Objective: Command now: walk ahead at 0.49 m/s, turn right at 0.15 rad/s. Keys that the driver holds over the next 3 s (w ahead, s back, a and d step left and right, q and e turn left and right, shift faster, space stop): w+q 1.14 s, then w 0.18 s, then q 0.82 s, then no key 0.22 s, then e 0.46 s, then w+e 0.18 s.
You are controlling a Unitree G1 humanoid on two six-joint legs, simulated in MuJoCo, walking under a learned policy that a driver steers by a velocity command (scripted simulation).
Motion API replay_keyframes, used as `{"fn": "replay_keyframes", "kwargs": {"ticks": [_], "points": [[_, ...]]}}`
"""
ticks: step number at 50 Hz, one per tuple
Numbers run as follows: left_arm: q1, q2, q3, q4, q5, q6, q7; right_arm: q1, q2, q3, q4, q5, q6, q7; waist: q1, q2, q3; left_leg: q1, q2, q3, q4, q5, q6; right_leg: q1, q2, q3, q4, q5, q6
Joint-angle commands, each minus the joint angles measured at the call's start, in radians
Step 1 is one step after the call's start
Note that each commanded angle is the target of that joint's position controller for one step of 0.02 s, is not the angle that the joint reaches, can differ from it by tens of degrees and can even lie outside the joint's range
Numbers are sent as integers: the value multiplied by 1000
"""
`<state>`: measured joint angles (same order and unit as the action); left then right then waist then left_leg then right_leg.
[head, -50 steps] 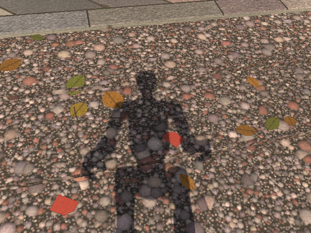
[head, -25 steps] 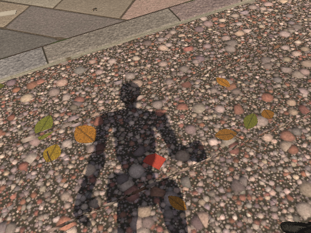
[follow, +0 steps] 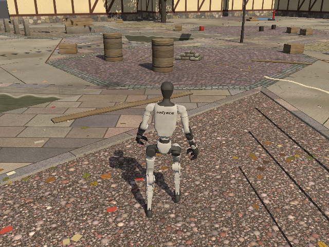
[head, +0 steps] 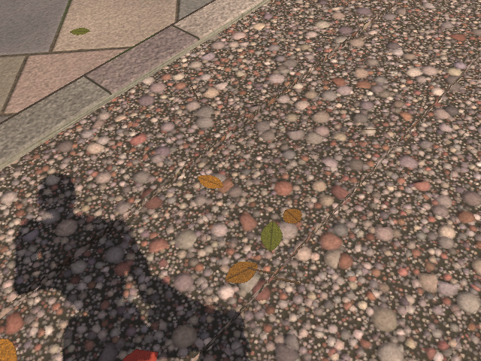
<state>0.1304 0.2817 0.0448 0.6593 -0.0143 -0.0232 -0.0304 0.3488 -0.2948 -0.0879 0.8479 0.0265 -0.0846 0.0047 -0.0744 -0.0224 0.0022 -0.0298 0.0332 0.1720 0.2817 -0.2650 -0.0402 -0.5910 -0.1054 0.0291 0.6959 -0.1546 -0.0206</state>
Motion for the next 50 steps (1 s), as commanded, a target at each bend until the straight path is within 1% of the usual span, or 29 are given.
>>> {"fn": "replay_keyframes", "kwargs": {"ticks": [1,2,3,4,5,6,7,8,9,11,14,17,24,27,29,30,31,32,33,34,35,36,37,39,42,46,47,49,50], "points": [[8,88,24,-54,4,-18,-7,-92,-188,-35,-62,20,-1,3,85,74,57,-135,270,-149,-98,50,203,173,27,-58,-106,-8,-32],[85,110,41,-29,7,-21,-4,-89,-178,-26,-53,17,7,6,129,66,25,-156,240,-132,6,156,184,298,64,-88,-144,-14,-46],[234,162,71,16,4,-24,4,-73,-133,-6,-43,5,9,9,197,35,-57,-207,177,-85,224,285,151,502,82,-82,-163,-14,-69],[371,268,97,31,20,-25,20,-62,-48,27,-77,-21,7,12,230,-161,-167,-433,73,-30,611,75,82,746,-138,221,-247,-108,-138],[384,315,96,14,25,-35,20,-22,-10,41,-102,-12,-8,5,188,-307,-254,-664,-50,-166,895,-299,55,839,-294,647,-416,-328,-233],[339,223,71,7,24,-52,14,-55,-99,16,-89,21,-16,6,197,-171,-203,-744,-15,-281,1027,-258,64,777,-298,632,-445,-377,-222],[288,178,55,7,19,-61,10,-88,-110,10,-99,31,-19,10,172,-150,-126,-779,31,-285,1033,-168,83,700,-275,482,-436,-327,-194],[224,141,45,7,17,-64,9,-103,-100,11,-92,18,-16,6,141,-99,-89,-753,70,-277,990,-76,82,624,-229,368,-445,-238,-168],[178,111,37,8,21,-70,9,-105,-98,5,-87,9,-7,5,115,-107,-52,-719,95,-281,942,-7,76,559,-195,271,-471,-145,-152],[148,77,31,18,31,-87,14,-83,-80,3,-69,13,19,9,88,-102,-38,-651,103,-279,917,73,65,506,-164,144,-518,15,-139],[170,83,39,52,37,-100,27,-118,-42,7,-75,10,40,9,86,-42,-1,-701,89,-293,852,148,53,526,-156,12,-544,199,-142],[173,93,42,73,35,-93,41,-180,-26,13,-99,1,41,17,94,-30,35,-728,75,-278,687,257,43,551,-145,-89,-568,237,-135],[236,132,55,132,15,-49,56,-387,6,40,-192,-1,40,64,162,-6,133,-752,52,-126,397,246,92,697,-178,-227,-544,390,-112],[227,181,66,137,7,-24,65,-366,-25,25,-220,2,43,74,116,-58,63,-611,-27,-42,355,156,136,763,-180,-266,-399,843,-90],[208,201,70,123,5,-6,72,-198,-107,-14,-191,5,50,66,20,-71,-50,-377,-114,7,382,53,193,725,-163,-280,-137,1109,-72],[231,188,63,123,1,-11,70,-84,-161,-45,-160,6,53,57,-33,-11,-142,-97,-149,11,318,148,242,583,-129,-294,65,1068,-32],[234,177,52,119,0,-34,58,54,-211,-78,-126,3,67,39,-101,61,-222,269,-56,-171,269,197,322,274,-75,-258,321,629,27],[168,75,20,92,29,-62,42,94,-231,-78,-107,10,79,16,-81,215,-256,435,138,-507,210,132,398,25,64,-182,596,-346,49],[131,64,10,29,-12,-96,27,96,-210,-59,-131,-13,57,22,-56,155,-395,496,251,-857,87,-7,503,-110,123,43,742,-402,48],[25,99,15,0,-41,-116,22,34,-164,-48,-148,-17,41,22,-63,59,-277,380,253,-835,8,-51,455,-177,73,81,683,-332,29],[6,110,18,-9,-33,-121,24,-53,-125,-36,-157,-11,25,22,-7,17,-164,233,206,-725,0,0,405,-160,26,87,567,-263,22],[5,109,22,13,-8,-114,35,-122,-90,-24,-170,-10,20,19,36,-11,-115,99,158,-625,-20,45,363,-88,-6,77,498,-236,25],[40,109,25,18,4,-106,35,-158,-80,-19,-182,-17,18,14,72,38,-90,-3,137,-594,-28,48,369,-32,-11,79,444,-221,43],[59,103,27,29,15,-83,25,-193,-74,-13,-200,-19,24,1,105,51,-47,-175,100,-519,-55,57,355,64,-2,38,331,-214,82],[-10,49,5,13,20,-65,20,-181,-140,-31,-206,-18,40,-26,90,94,-33,-335,37,-422,-27,62,313,183,45,-13,126,-78,126],[-76,86,15,-9,-7,-49,21,-118,-156,-33,-195,-12,52,-28,69,136,-59,-342,51,-479,39,-86,274,291,93,-29,-23,-75,143],[-53,103,26,-1,-18,-49,24,-127,-143,-29,-196,-12,52,-26,87,149,-51,-366,57,-509,75,-132,260,342,78,-6,-26,-53,138],[115,129,53,64,-26,-51,28,-170,-89,-12,-204,-20,52,-25,179,137,-56,-449,31,-503,220,-209,214,527,82,-27,-66,-50,116],[284,171,73,110,5,-66,32,-161,-5,13,-227,-21,43,-20,239,-8,-137,-632,-71,-414,499,-242,152,785,-4,108,-113,-196,54]]}}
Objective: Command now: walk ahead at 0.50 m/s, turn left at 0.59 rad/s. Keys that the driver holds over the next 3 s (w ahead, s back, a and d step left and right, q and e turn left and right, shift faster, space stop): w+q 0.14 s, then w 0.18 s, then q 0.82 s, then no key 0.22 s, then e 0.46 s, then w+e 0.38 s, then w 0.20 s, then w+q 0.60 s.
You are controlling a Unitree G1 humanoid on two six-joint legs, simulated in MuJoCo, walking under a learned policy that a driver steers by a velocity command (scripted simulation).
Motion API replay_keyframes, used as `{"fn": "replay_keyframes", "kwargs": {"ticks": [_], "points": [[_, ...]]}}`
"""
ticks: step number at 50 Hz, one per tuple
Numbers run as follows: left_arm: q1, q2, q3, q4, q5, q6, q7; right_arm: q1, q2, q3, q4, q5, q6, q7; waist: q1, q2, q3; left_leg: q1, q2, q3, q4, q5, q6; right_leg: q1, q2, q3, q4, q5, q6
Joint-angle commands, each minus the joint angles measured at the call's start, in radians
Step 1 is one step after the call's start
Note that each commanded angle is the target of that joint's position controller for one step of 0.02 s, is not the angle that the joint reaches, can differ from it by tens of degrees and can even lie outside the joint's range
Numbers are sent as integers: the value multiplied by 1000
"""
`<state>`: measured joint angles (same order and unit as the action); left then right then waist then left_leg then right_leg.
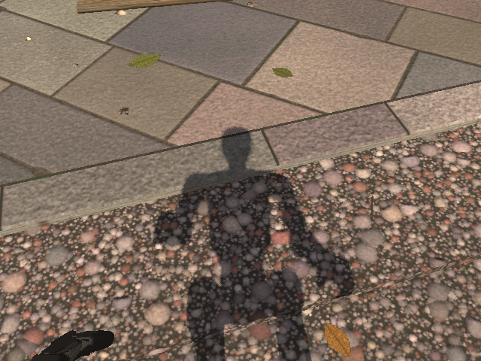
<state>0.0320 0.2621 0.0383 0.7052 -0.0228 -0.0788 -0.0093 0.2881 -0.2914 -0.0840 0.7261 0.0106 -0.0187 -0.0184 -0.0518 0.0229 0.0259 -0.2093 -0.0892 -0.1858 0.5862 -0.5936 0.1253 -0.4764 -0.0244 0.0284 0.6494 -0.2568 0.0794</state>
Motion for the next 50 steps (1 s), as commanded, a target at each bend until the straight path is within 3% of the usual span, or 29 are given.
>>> {"fn": "replay_keyframes", "kwargs": {"ticks": [1,2,3,4,5,7,9,12,17,19,20,21,22,23,24,25,26,29,31,36,39,40,41,42,43,44,45,47,50], "points": [[404,286,96,69,42,-11,2,-20,36,32,-152,41,-29,9,150,-429,-219,-636,5,42,530,5,-49,725,-357,710,-370,-569,-220],[266,214,78,20,21,-15,1,10,-43,20,-121,49,-20,12,121,-353,-147,-645,73,27,690,59,-70,622,-397,743,-417,-551,-236],[179,157,60,2,8,-10,8,-26,-101,-3,-110,37,-11,11,89,-218,-85,-612,87,55,722,146,-84,510,-353,545,-388,-300,-195],[143,125,54,7,5,-3,12,-47,-116,-14,-99,19,0,4,64,-122,-90,-553,108,93,717,169,-95,448,-280,373,-356,-106,-149],[109,126,50,17,22,3,15,-71,-117,-22,-118,18,9,1,32,-131,-63,-538,140,105,712,208,-101,380,-262,304,-364,-55,-143],[118,105,39,22,37,-6,20,-103,-83,-13,-147,18,36,11,31,-142,-40,-468,155,145,754,261,-110,269,-239,207,-425,-29,-164],[160,118,44,37,32,-15,22,-106,-39,2,-162,17,46,22,32,-119,-35,-462,149,144,674,280,-109,275,-225,150,-452,-66,-186],[183,153,53,46,28,-21,19,-148,-23,12,-176,7,35,34,40,-108,-46,-402,154,167,460,296,-107,317,-238,92,-479,-5,-209],[168,201,67,64,-2,-14,3,-170,-45,7,-163,0,28,43,39,-138,12,-168,141,229,97,262,-91,281,-243,3,-476,52,-234],[184,200,67,78,-3,-3,1,-94,-67,-10,-128,-12,26,38,8,-91,-21,13,72,289,-116,353,-57,279,-204,-66,-286,310,-219],[207,164,55,76,4,0,4,17,-129,-38,-93,-11,26,35,-27,-31,-90,166,64,252,-178,402,-36,256,-140,-138,-62,405,-176],[171,84,26,22,54,-1,7,96,-228,-55,-93,-11,23,25,-20,181,-118,352,287,-88,-184,709,43,-15,-41,-148,268,-122,-93],[180,78,21,-21,47,-15,16,102,-283,-58,-117,-26,5,27,-6,288,-165,397,450,-429,-264,818,259,-265,67,-70,499,-347,-37],[171,131,29,-13,20,-22,13,74,-211,-42,-121,-16,-16,28,-14,182,-172,356,455,-373,-257,902,295,-290,6,7,611,-336,-21],[153,149,34,-20,9,-21,5,30,-162,-29,-118,-3,-23,25,6,139,-131,314,405,-254,-235,945,252,-300,-28,10,589,-264,-19],[138,149,36,-12,21,-16,8,-3,-150,-25,-123,4,-22,23,22,71,-111,263,358,-187,-238,922,199,-287,-50,5,546,-214,-20],[112,149,38,-22,33,-10,11,-43,-148,-23,-132,6,-18,18,37,46,-92,201,344,-162,-249,932,171,-259,-61,10,490,-184,-17],[85,98,25,-32,32,10,11,-79,-163,-25,-147,-8,-7,-8,67,43,-103,91,293,-73,-263,1038,144,-139,-18,-9,307,-89,-5],[50,75,14,-38,33,18,12,-74,-176,-32,-142,3,5,-21,60,58,-119,61,259,-35,-240,1029,119,-68,16,-11,166,0,-1],[-3,112,24,-55,20,33,3,-58,-177,-36,-133,16,36,-28,42,98,-126,20,242,-102,-173,862,65,67,63,19,-35,102,-5],[40,136,43,-53,29,20,2,-106,-157,-30,-146,17,38,-27,87,98,-117,11,185,-158,-66,698,6,204,51,20,-253,250,-52],[76,182,56,-59,47,16,11,-95,-108,-15,-161,3,32,-26,86,34,-171,-50,121,-124,65,575,-39,351,-71,104,-263,427,-104],[105,237,62,-73,67,23,26,-30,-39,7,-171,-25,28,-24,53,-192,-225,-260,4,-13,309,34,-101,555,-303,310,-211,876,-218],[142,225,67,-50,71,36,20,83,-100,-6,-162,-8,29,-20,17,-319,-300,-362,-6,37,519,-160,-149,575,-464,563,-262,779,-380],[95,166,51,-78,53,39,19,87,-184,-32,-126,5,39,-20,25,-205,-234,-391,49,25,646,-88,-181,523,-410,496,-279,622,-382],[59,120,41,-85,48,44,23,28,-206,-44,-121,13,51,-20,36,-152,-173,-419,71,48,687,-10,-199,463,-334,352,-275,507,-335],[25,109,35,-92,45,51,27,4,-192,-45,-117,17,67,-25,31,-125,-138,-412,87,58,693,39,-213,399,-281,270,-291,413,-304],[3,128,39,-88,45,64,38,-24,-143,-33,-137,13,82,-23,27,-149,-94,-361,98,105,655,123,-227,290,-228,160,-332,348,-296],[23,137,47,-80,48,74,51,-67,-91,-14,-166,9,80,-17,51,-183,-116,-337,112,153,510,151,-230,323,-235,84,-345,378,-318]]}}
Over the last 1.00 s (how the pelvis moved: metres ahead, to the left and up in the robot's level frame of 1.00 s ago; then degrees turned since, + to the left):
0.53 0.02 0.01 30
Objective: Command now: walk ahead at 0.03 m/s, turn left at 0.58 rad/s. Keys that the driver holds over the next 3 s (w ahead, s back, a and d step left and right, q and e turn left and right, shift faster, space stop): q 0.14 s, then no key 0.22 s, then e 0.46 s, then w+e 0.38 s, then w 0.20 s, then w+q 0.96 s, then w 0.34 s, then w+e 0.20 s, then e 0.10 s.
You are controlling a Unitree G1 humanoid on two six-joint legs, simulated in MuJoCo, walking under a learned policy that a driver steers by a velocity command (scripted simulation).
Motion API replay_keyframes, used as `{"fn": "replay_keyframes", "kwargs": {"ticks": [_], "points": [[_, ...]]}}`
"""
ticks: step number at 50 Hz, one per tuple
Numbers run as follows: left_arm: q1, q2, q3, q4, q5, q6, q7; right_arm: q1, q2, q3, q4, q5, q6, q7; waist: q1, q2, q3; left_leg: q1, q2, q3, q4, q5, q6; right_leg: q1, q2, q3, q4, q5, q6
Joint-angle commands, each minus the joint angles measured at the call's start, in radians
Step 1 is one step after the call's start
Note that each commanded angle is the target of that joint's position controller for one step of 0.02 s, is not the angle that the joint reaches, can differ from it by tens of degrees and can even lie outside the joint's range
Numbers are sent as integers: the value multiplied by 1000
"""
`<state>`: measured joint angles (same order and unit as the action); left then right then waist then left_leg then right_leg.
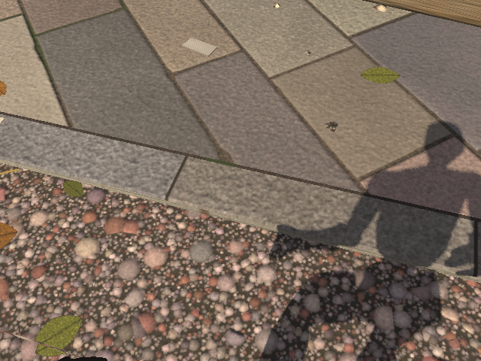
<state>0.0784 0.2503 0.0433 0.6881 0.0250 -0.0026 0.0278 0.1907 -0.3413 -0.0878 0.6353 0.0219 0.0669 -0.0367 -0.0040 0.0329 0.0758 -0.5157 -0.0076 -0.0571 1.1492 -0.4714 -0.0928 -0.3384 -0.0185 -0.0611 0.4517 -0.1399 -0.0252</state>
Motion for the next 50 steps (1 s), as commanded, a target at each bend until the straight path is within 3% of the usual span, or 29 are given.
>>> {"fn": "replay_keyframes", "kwargs": {"ticks": [1,6,9,10,11,12,13,14,15,16,18,21,22,24,27,30,32,33,34,35,36,37,39,41,43,45,48,49,50], "points": [[-20,158,47,-62,-1,0,16,13,-34,-5,-84,-7,-8,6,10,-190,-181,-7,45,29,-110,35,-7,196,-253,158,-142,274,-218],[-19,204,66,-56,-20,11,9,1,-51,-3,-102,-7,-7,34,15,-212,-201,140,60,79,-344,92,40,181,-297,110,-128,228,-198],[-10,197,64,-35,-46,15,5,72,-51,-13,-75,-14,-4,42,-30,-174,-190,308,12,122,-610,228,110,113,-272,66,-32,110,-123],[47,159,54,-7,-46,16,-1,100,-75,-21,-64,-18,-6,36,-29,-93,-172,409,17,67,-716,327,147,22,-227,11,66,-8,-51],[70,80,29,-21,-3,17,-13,109,-168,-39,-79,-24,-11,18,5,212,-168,539,270,-278,-798,600,238,-210,-100,-106,370,-358,61],[-12,126,44,-66,-6,15,0,75,-220,-43,-114,-58,-28,21,-42,281,-163,388,434,-433,-830,659,430,-310,-8,-3,592,-548,94],[-54,168,59,-61,-25,19,9,57,-163,-27,-108,-69,-48,26,-60,173,-153,347,375,-357,-843,580,424,-301,-33,70,701,-495,89],[-31,162,61,-47,-33,24,12,10,-127,-14,-95,-61,-63,28,-25,144,-129,327,308,-271,-837,513,363,-299,-42,89,708,-409,78],[1,156,64,-15,-25,29,18,-36,-99,-6,-94,-45,-68,26,-3,99,-129,345,257,-222,-827,460,311,-299,-48,92,700,-339,82],[22,156,66,-2,-16,33,20,-65,-73,7,-92,-32,-72,23,7,106,-127,341,238,-189,-819,527,298,-285,-45,89,711,-277,95],[63,138,63,15,-24,32,15,-71,-28,28,-84,-40,-77,16,26,108,-161,338,211,-139,-810,626,301,-207,-35,87,722,-207,111],[76,86,38,40,-32,33,2,-84,35,51,-55,-53,-83,13,20,91,-164,367,186,-66,-813,562,282,-105,-60,97,475,-168,124],[57,76,29,38,-29,33,-3,-78,28,49,-41,-55,-83,12,4,99,-151,361,189,-64,-819,523,283,-60,-62,91,392,-182,125],[33,102,29,25,-32,34,-8,-55,-17,36,-11,-59,-77,12,-23,110,-123,357,218,-98,-824,465,306,-16,-52,69,305,-246,121],[42,149,37,14,-44,33,-7,-55,-78,12,10,-41,-63,8,-32,96,-87,384,271,-161,-801,479,341,-49,-35,50,262,-308,101],[89,128,32,23,-42,28,-11,-72,-87,2,20,-26,-52,-5,-6,71,-106,417,293,-155,-753,644,345,-26,-22,26,198,-267,73],[121,126,31,28,-37,27,-19,-77,-86,-6,28,-17,-45,-13,22,54,-124,410,273,-102,-712,665,303,42,-16,20,64,-116,32],[124,157,38,23,-30,27,-20,-64,-78,-11,32,-14,-47,-17,22,10,-130,373,228,-52,-661,566,249,93,-38,74,7,56,-4],[142,239,60,23,-28,26,-13,-78,-43,-6,4,-36,-54,-18,-3,-164,-153,279,116,68,-522,447,174,160,-144,230,9,307,-75],[144,254,70,15,-35,23,-10,-156,-21,-3,-21,-51,-59,-20,29,-268,-129,130,-24,148,-405,251,95,193,-249,426,-58,349,-204],[171,231,63,9,-17,13,-8,-222,-8,-1,-37,-47,-58,-19,77,-306,-121,-10,-69,86,-222,-102,74,252,-331,540,-128,380,-292],[166,227,62,4,-6,-4,-4,-206,-19,-9,-32,-34,-56,-11,72,-238,-132,-64,-52,12,-55,-180,68,269,-336,532,-137,379,-310],[76,224,66,-16,-35,-16,0,-135,-22,-15,-7,-22,-49,0,7,-121,-112,-106,-10,-20,-65,-79,53,274,-251,409,-94,383,-222],[54,209,65,-26,-48,-2,9,-140,-2,-8,-4,-29,-57,-3,9,-135,-131,-51,-16,8,-194,-2,26,267,-198,367,-75,405,-184],[99,210,72,-23,-55,17,16,-135,16,1,-6,-17,-71,12,30,-160,-177,25,-27,27,-331,46,23,255,-164,372,-99,107,-182],[102,221,75,-35,-54,21,13,-141,3,0,-12,-1,-84,29,40,-209,-145,123,-42,41,-467,53,40,152,-152,420,-148,-243,-185],[64,204,65,-54,-51,18,3,-30,-34,-21,21,9,-109,40,-33,-210,-109,362,-49,65,-727,217,79,-14,-105,452,-121,-410,-144],[66,164,53,-59,-49,13,2,40,-57,-32,40,5,-116,33,-62,-163,-126,511,6,18,-766,217,100,-121,-56,419,-31,-444,-97],[66,71,26,-72,-38,8,-4,165,-114,-44,58,-14,-120,20,-91,41,-180,659,232,-234,-848,29,164,-268,45,276,301,-493,-22]]}}
Over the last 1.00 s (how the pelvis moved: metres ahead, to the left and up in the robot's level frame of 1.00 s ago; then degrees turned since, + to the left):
0.29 0.04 0.02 31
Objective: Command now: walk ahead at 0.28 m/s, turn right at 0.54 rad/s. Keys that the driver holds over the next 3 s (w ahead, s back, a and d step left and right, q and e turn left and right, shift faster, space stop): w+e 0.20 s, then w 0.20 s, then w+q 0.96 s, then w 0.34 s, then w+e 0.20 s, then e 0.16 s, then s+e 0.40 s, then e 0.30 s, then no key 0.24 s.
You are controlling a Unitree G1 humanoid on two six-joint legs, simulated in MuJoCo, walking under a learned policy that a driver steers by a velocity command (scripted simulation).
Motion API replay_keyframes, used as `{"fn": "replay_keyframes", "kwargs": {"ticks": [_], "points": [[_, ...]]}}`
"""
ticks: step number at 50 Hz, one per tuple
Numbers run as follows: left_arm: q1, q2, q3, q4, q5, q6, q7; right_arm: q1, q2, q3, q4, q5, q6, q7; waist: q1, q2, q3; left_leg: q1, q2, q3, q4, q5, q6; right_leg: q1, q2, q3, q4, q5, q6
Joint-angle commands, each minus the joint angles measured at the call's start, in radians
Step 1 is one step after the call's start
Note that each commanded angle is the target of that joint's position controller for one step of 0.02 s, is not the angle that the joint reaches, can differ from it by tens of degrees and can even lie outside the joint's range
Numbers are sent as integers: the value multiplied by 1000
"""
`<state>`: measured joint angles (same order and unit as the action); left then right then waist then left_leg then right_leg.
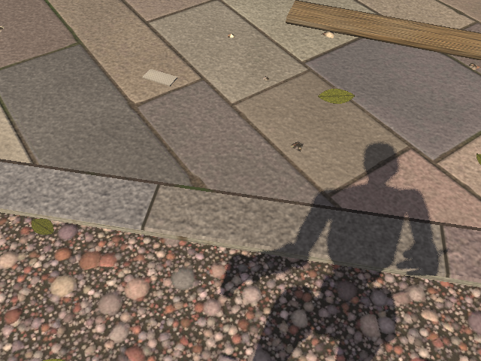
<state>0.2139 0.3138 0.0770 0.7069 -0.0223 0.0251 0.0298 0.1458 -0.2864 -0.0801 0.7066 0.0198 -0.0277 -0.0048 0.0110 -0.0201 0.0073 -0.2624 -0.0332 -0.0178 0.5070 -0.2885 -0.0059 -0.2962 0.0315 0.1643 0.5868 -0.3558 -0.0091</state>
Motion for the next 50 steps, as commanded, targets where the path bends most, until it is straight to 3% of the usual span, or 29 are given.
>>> {"fn": "replay_keyframes", "kwargs": {"ticks": [1,2,3,5,7,10,14,18,20,21,22,23,24,25,26,27,28,29,31,33,35,37,40,44,46,47,48,49,50], "points": [[-92,37,1,-160,-13,-36,-6,212,-262,-66,-8,-55,-36,3,-77,278,-31,304,455,-664,-336,-423,219,-524,27,-1,365,-267,-19],[-101,109,20,-148,-15,-45,-5,138,-200,-50,-35,-50,-54,3,-55,197,43,249,445,-661,-367,-522,247,-557,-44,31,497,-183,-18],[-87,138,33,-130,-12,-45,-12,94,-140,-32,-36,-29,-61,-5,-35,172,89,237,393,-541,-361,-475,213,-591,-57,14,541,-100,-11],[-60,108,30,-106,1,-48,-21,76,-111,-20,-37,-19,-65,-16,-30,139,86,238,322,-349,-368,-265,163,-581,-89,-9,579,36,12],[-71,67,21,-109,-4,-56,-33,123,-98,-15,-25,-32,-76,-21,-49,128,67,233,285,-206,-374,-89,149,-564,-99,-40,627,146,27],[-97,46,14,-132,-8,-53,-40,179,-92,-12,-9,-36,-78,-21,-70,109,69,255,283,-97,-380,17,167,-604,-108,-56,617,212,54],[-165,1,-7,-166,-1,-58,-53,220,-106,-11,19,-31,-65,-14,-88,101,100,265,289,-13,-392,137,186,-574,-103,-86,408,266,58],[-285,-38,-35,-215,-3,-72,-84,278,-137,-14,67,-1,-41,-10,-116,90,157,302,323,26,-415,205,191,-517,-112,-187,165,227,20],[-287,-33,-37,-225,-1,-78,-94,297,-167,-18,93,8,-27,-4,-96,126,147,300,337,55,-386,410,186,-399,-74,-258,117,94,-27],[-256,-7,-25,-223,-1,-82,-95,301,-175,-16,104,12,-26,-3,-63,152,105,315,333,63,-321,628,177,-306,-39,-276,77,81,-53],[-160,30,-4,-203,-2,-84,-90,293,-191,-15,115,15,-26,-4,9,172,30,311,324,83,-204,875,156,-141,2,-288,22,122,-79],[27,87,28,-148,-2,-82,-80,276,-194,-11,120,16,-26,-8,114,163,-89,250,290,117,-18,996,125,128,33,-291,-47,214,-111],[126,145,52,-106,16,-79,-75,347,-115,13,105,19,-36,0,121,64,-253,-115,225,120,243,888,62,592,-63,-135,24,165,-168],[305,180,75,-70,12,-69,-55,302,-85,39,79,2,-51,7,196,-79,-419,-307,119,76,598,105,19,786,-317,254,-104,-89,-244],[312,121,46,-55,31,-73,-45,248,-107,23,76,17,-66,21,182,-102,-476,-351,92,-97,750,-215,39,755,-382,386,-189,-62,-230],[200,116,36,-63,41,-82,-43,141,-126,10,31,43,-70,23,147,-63,-290,-409,114,-112,778,-182,46,571,-383,294,-256,14,-196],[116,88,30,-61,32,-91,-42,91,-123,7,18,37,-68,17,107,-24,-167,-415,145,-90,734,-112,48,429,-342,183,-283,82,-173],[54,48,20,-55,31,-102,-45,109,-105,3,28,28,-56,10,51,-28,-101,-374,170,-88,699,-55,44,307,-312,89,-315,142,-153],[-11,-18,10,-43,28,-125,-51,216,-56,1,74,24,-11,-1,-21,-99,-50,-263,178,-70,720,10,27,149,-276,-40,-397,121,-146],[-46,-19,12,-27,26,-141,-48,234,-39,-4,83,20,22,-4,-56,-94,16,-285,169,-64,744,40,14,82,-290,-115,-461,111,-142],[-40,-1,17,-7,35,-144,-38,186,-49,-9,67,15,37,-10,-62,-83,65,-357,168,-73,721,89,3,77,-298,-176,-486,116,-142],[-28,22,22,3,46,-136,-22,138,-51,-7,47,9,44,-6,-62,-82,87,-412,171,-58,636,121,-11,104,-303,-234,-495,124,-157],[-29,66,32,5,47,-131,-5,70,-54,-4,23,-1,40,17,-55,-50,92,-423,183,-31,511,204,-13,165,-327,-307,-504,169,-165],[-15,108,48,15,26,-113,-11,-17,-53,1,-11,5,33,45,-26,-17,119,-378,189,47,309,194,36,279,-333,-400,-484,240,-145],[-23,129,57,17,11,-99,-23,-7,-70,-8,-22,11,40,48,-36,-23,106,-330,164,95,255,125,69,346,-339,-425,-408,416,-135],[-31,143,63,17,-1,-92,-29,27,-87,-18,-24,13,45,46,-58,-37,79,-273,132,128,247,77,86,366,-339,-435,-327,590,-128],[-56,149,64,14,-15,-85,-36,118,-113,-35,-12,16,51,40,-110,-47,26,-158,87,165,238,42,109,360,-326,-450,-186,752,-115],[-102,141,60,7,-33,-80,-45,280,-153,-62,27,18,52,32,-205,-17,-51,48,17,206,154,94,147,309,-275,-478,39,840,-84],[-125,94,39,-14,-21,-81,-44,450,-225,-97,86,13,54,17,-277,117,-58,258,-34,134,72,115,189,111,-192,-453,400,555,-33]]}}
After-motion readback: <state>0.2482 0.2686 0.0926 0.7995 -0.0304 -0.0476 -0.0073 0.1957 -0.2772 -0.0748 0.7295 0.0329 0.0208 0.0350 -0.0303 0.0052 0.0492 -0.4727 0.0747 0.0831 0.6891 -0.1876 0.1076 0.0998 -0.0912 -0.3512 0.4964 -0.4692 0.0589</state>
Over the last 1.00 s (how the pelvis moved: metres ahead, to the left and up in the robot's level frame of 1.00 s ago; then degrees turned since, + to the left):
0.00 0.08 0.00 -8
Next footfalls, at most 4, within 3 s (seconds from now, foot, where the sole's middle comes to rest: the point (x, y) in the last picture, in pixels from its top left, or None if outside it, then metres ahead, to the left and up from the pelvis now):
0.44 right None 0.31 -0.22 -0.74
1.00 left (249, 321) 0.59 0.00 -0.74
1.44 right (297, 217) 0.92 -0.15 -0.71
1.88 left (199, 198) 0.99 0.17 -0.71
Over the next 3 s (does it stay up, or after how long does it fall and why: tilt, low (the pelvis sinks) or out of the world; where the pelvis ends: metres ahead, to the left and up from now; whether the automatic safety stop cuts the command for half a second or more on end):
stays up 1.00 0.13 0.07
